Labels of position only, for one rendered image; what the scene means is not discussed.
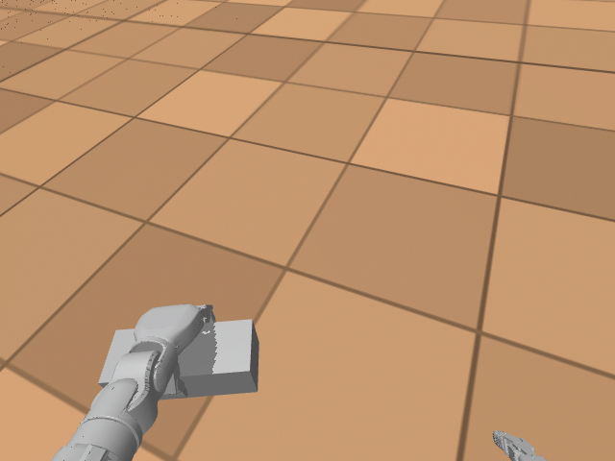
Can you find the right robot hand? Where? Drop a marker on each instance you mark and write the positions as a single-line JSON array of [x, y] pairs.
[[517, 449]]

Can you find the left robot hand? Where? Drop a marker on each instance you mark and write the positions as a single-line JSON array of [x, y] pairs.
[[179, 325]]

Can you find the carton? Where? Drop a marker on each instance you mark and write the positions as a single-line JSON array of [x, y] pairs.
[[221, 360]]

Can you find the left robot arm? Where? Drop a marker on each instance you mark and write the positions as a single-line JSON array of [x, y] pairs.
[[127, 407]]

